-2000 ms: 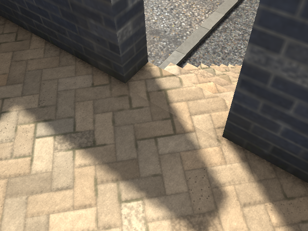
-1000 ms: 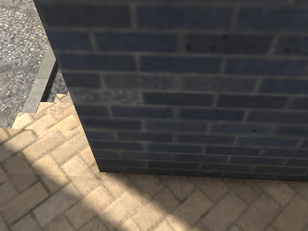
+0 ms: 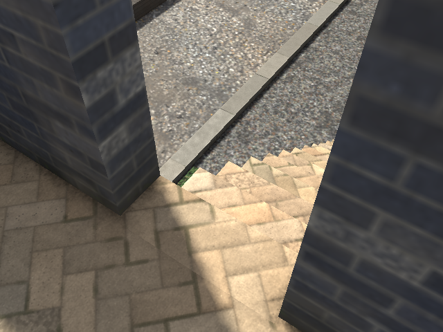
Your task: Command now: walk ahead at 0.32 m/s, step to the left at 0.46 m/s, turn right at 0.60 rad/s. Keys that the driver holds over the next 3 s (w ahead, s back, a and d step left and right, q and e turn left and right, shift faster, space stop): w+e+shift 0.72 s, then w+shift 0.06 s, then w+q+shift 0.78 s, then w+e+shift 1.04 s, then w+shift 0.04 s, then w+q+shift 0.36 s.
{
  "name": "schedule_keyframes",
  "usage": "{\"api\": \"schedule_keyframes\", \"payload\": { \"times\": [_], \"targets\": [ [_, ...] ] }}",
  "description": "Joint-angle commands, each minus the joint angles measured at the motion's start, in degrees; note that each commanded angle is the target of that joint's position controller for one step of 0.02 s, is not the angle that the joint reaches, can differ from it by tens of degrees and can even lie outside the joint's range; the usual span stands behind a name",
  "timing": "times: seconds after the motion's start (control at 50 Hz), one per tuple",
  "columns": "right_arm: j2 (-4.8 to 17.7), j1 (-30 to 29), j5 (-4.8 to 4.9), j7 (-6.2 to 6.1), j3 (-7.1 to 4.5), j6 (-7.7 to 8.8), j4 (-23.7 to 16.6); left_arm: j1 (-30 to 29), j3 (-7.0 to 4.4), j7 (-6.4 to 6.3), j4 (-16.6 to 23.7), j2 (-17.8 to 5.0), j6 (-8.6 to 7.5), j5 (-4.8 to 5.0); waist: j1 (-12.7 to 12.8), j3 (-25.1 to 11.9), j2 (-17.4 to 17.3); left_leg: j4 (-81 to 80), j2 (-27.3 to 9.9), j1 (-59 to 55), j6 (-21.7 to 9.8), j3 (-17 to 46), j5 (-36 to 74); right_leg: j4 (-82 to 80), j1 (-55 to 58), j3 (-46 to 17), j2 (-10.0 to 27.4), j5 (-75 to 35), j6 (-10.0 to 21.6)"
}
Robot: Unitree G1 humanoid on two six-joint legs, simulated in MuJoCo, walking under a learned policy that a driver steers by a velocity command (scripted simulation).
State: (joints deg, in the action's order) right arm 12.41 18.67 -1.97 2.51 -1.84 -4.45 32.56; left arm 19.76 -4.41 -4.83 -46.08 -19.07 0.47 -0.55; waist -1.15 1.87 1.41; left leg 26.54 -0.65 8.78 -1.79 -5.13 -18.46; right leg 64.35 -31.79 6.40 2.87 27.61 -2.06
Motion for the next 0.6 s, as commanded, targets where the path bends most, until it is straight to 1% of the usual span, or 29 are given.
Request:
{"api": "schedule_keyframes", "payload": {
  "times": [0.02, 0.04, 0.06, 0.08, 0.1, 0.12, 0.14, 0.16, 0.18, 0.2, 0.22, 0.24, 0.26, 0.28, 0.3, 0.32, 0.34, 0.36, 0.4, 0.42, 0.44, 0.46, 0.48, 0.5, 0.52, 0.54, 0.56, 0.58, 0.6],
  "targets": [
    [6.60, -8.57, -0.15, -1.97, -2.58, 1.78, -5.83, 4.55, 0.22, -0.18, 2.12, -1.97, -0.45, 0.12, 2.46, -0.23, -11.60, -10.21, -10.06, 4.95, -12.28, 3.91, 12.64, -9.93, 6.74, -2.67, 1.79, -6.62, 1.46],
    [6.80, -8.01, 0.29, -2.15, -2.63, 1.68, -5.34, 4.26, 0.43, -0.06, 2.91, -1.77, -0.77, 0.60, 2.69, -0.31, -11.15, -9.40, -11.50, 4.68, -12.68, 4.08, 15.48, -12.43, 8.32, -3.71, 2.35, -8.07, 2.54],
    [6.73, -7.63, 0.39, -2.21, -2.59, 1.27, -5.13, 4.73, 0.37, 0.12, 3.40, -1.97, -1.02, 0.98, 3.08, -0.60, -9.99, -7.67, -12.43, 3.67, -12.69, 4.03, 18.27, -15.22, 9.27, -4.22, 2.78, -9.46, 3.64],
    [6.41, -7.52, 0.27, -2.24, -2.49, 0.72, -5.18, 6.44, 0.06, 0.34, 3.35, -2.38, -1.33, 1.10, 3.80, -1.34, -7.87, -4.09, -12.41, 2.67, -12.25, 3.31, 22.14, -18.89, 11.21, -4.18, 2.74, -11.25, 4.86],
    [5.99, -8.09, 0.11, -2.28, -2.30, 0.02, -5.58, 11.30, -0.76, 0.68, 2.15, -3.54, -1.92, 0.69, 5.93, -3.63, -3.94, 3.82, -10.27, 3.63, -11.08, 0.85, 26.42, -23.61, 17.66, -3.14, 1.21, -14.20, 5.95],
    [6.14, -10.25, 0.06, -2.50, -2.10, -0.62, -6.73, 18.51, -1.97, 1.04, 0.58, -5.52, -2.85, -0.46, 9.97, -4.89, 1.79, 17.12, -6.76, 10.92, -8.10, -3.05, 24.32, -29.51, 28.37, -3.52, -0.55, -18.44, 6.82],
    [3.69, -9.42, -1.18, -3.43, -1.61, -0.79, -9.10, 21.09, -3.61, 0.81, 0.76, -11.94, -3.23, -0.74, 8.29, -1.09, 18.15, 36.62, 1.01, 28.15, -2.43, -4.08, -9.28, -34.87, 35.81, -23.42, 8.14, -21.72, 9.58],
    [4.45, -5.40, -1.19, -2.76, -1.85, -0.04, -10.34, 15.68, -2.60, 0.93, 5.14, -13.07, -4.62, -0.27, 3.62, -9.59, 23.44, 50.65, 9.16, 36.85, 2.96, 10.84, -18.98, -49.32, 37.48, -62.13, 22.69, -6.17, 22.48],
    [9.25, -6.68, 0.70, -2.77, -3.10, 0.32, -8.84, 7.47, -1.93, 1.08, 8.43, -10.72, -5.37, -0.78, 3.06, -5.37, 11.58, 55.87, 7.57, 38.82, 3.25, 16.59, -13.04, -55.28, 29.52, -65.21, 23.67, 9.76, 22.95],
    [11.35, -8.45, 1.24, -3.04, -3.86, 0.53, -8.85, 3.08, -1.27, 0.71, 9.37, -8.93, -5.49, -0.60, 0.87, 2.94, 5.31, 58.24, 6.41, 41.34, 3.37, 16.12, -8.40, -54.01, 22.79, -58.81, 21.42, 14.00, 19.66],
    [11.63, -7.88, 0.27, -3.69, -4.33, 0.42, -8.08, -0.13, -1.02, 0.13, 10.25, -8.33, -4.91, 0.31, -1.02, 5.23, -1.24, 57.52, 4.20, 40.51, 3.66, 15.48, -4.04, -51.27, 18.99, -50.47, 18.06, 7.59, 16.30],
    [11.40, -7.56, 0.16, -3.88, -4.83, 0.06, -7.64, -3.34, -1.02, -0.13, 10.96, -8.22, -4.21, 0.81, -2.28, 6.28, -0.94, 54.32, 2.56, 36.48, 4.32, 15.07, -1.39, -48.63, 14.11, -41.13, 14.25, -1.92, 14.46],
    [10.34, -6.97, 0.21, -3.54, -4.79, -0.39, -7.60, -4.66, -1.09, -0.20, 11.70, -8.90, -3.68, 0.30, -2.71, 5.30, 1.97, 51.50, 1.90, 31.37, 4.80, 14.62, 0.50, -47.45, 10.62, -33.89, 10.34, -6.98, 12.81],
    [8.49, -6.74, 0.21, -3.34, -4.42, -0.58, -7.49, -4.92, -1.24, -0.12, 12.07, -9.27, -3.45, -0.09, -2.28, 3.93, 4.26, 48.50, 2.11, 28.66, 5.47, 13.08, 2.22, -46.35, 9.98, -29.08, 7.53, -12.68, 12.19],
    [6.89, -7.59, 0.42, -3.37, -4.06, -0.51, -7.82, -4.50, -1.53, -0.14, 12.26, -9.86, -3.58, -0.13, -1.47, 2.09, 5.43, 45.55, 2.18, 27.30, 6.56, 12.15, 2.64, -45.05, 11.08, -26.50, 5.83, -19.02, 12.34],
    [5.74, -6.52, 0.45, -3.60, -3.72, -0.59, -6.75, -4.57, -1.68, -0.14, 12.68, -10.57, -2.91, -0.17, -0.77, 0.65, 6.01, 41.57, 2.60, 25.95, 7.75, 11.14, 3.21, -44.41, 11.91, -24.59, 4.60, -21.84, 12.55],
    [5.02, -7.11, 0.63, -3.85, -3.56, -0.45, -6.55, -4.69, -1.89, -0.21, 13.04, -11.05, -2.38, 0.08, -0.11, -0.28, 5.90, 37.63, 3.00, 24.80, 8.98, 10.70, 3.04, -43.58, 12.44, -24.28, 3.76, -23.66, 12.83],
    [5.16, -7.42, 0.50, -4.25, -3.60, 0.07, -6.35, -4.36, -2.12, 0.00, 12.95, -11.19, -2.09, 0.64, 0.44, -1.50, 6.96, 34.31, 3.86, 24.31, 10.45, 10.62, 2.42, -41.96, 14.09, -25.10, 3.48, -25.84, 12.93],
    [4.91, -8.45, 1.25, -4.55, -3.58, 0.82, -5.96, -5.84, -2.39, 0.05, 13.28, -11.34, -1.02, 1.27, 0.80, -3.78, 8.04, 25.92, 4.45, 19.88, 11.93, 10.27, 4.39, -39.79, 13.75, -25.11, 2.12, -25.94, 11.93],
    [5.05, -8.61, 1.80, -4.48, -3.58, 1.23, -5.72, -7.08, -2.67, 0.02, 13.58, -11.73, -0.47, 1.48, 0.84, -4.58, 9.25, 21.81, 4.81, 16.94, 12.12, 9.58, 5.36, -39.52, 12.81, -26.06, 2.12, -25.23, 11.30],
    [5.96, -8.38, 2.54, -4.21, -3.88, 1.67, -5.25, -9.20, -3.02, 0.06, 14.20, -12.30, -0.04, 1.43, 0.38, -5.39, 10.91, 17.08, 4.63, 13.38, 11.85, 9.72, 5.12, -39.64, 11.71, -27.46, 2.41, -24.24, 10.34],
    [7.53, -7.12, 3.27, -3.91, -4.52, 2.12, -4.47, -10.56, -3.23, 0.13, 14.53, -12.36, 0.29, 1.64, -0.13, -6.36, 12.27, 12.63, 4.70, 9.78, 11.65, 9.55, 5.40, -39.09, 11.73, -29.38, 2.51, -21.93, 9.11],
    [8.52, -5.26, 4.48, -3.78, -5.19, 2.65, -3.15, -11.88, -2.96, 0.28, 14.66, -11.05, 0.63, 2.18, -1.10, -7.03, 12.69, 6.30, 4.62, 6.51, 11.24, 8.83, 7.88, -37.62, 12.95, -30.57, 1.94, -18.74, 7.69],
    [9.65, -3.30, 5.15, -3.73, -5.90, 3.29, -1.60, -11.62, -2.50, 0.68, 14.49, -9.20, 0.57, 2.30, -1.70, -7.05, 11.27, -1.22, 4.62, 2.54, 10.09, 7.42, 12.16, -34.47, 13.27, -30.52, 0.09, -16.05, 5.98],
    [10.20, -1.11, 4.75, -3.59, -6.24, 3.84, -0.40, -8.01, -1.40, 1.48, 13.23, -4.31, 0.31, 1.20, -0.82, -9.10, 4.14, -5.60, -0.48, -4.65, 7.45, 11.44, 16.78, -24.57, 10.24, -25.50, -5.33, -4.47, 3.96],
    [13.88, -3.41, 3.25, -4.27, -6.15, 3.81, -2.73, -0.80, 0.33, 2.43, 12.05, 3.56, 0.27, -1.95, 4.25, -10.14, -11.96, -2.14, -14.85, -10.07, 1.24, 25.93, 33.89, -4.92, -0.90, -18.02, -13.93, 17.15, 1.45],
    [18.11, -8.56, 0.26, -3.48, -6.64, 4.13, -4.76, 4.91, -1.03, 3.29, 13.22, -0.44, -0.94, 0.13, 10.41, -13.05, -23.62, -9.00, -26.53, -4.32, -8.32, 43.12, 40.74, 9.46, -6.78, -18.47, -9.83, 15.92, -1.43],
    [15.64, -13.25, 0.15, -3.43, -6.44, 4.75, -6.30, 0.83, -2.46, 3.11, 12.33, -6.59, -1.54, 2.20, 8.66, -8.39, -20.47, -11.55, -23.95, -1.29, -10.31, 40.93, 23.69, 16.72, -10.73, -14.97, -3.88, 9.18, -1.93],
    [10.66, -16.03, 0.94, -3.95, -5.28, 4.67, -6.74, -2.84, -3.13, 2.53, 10.95, -9.96, -0.68, 3.14, 6.45, -4.47, -13.40, -10.99, -18.60, 2.20, -7.91, 30.20, 15.19, 18.86, -10.78, -14.85, -2.06, 2.67, -3.09]
  ]
}}
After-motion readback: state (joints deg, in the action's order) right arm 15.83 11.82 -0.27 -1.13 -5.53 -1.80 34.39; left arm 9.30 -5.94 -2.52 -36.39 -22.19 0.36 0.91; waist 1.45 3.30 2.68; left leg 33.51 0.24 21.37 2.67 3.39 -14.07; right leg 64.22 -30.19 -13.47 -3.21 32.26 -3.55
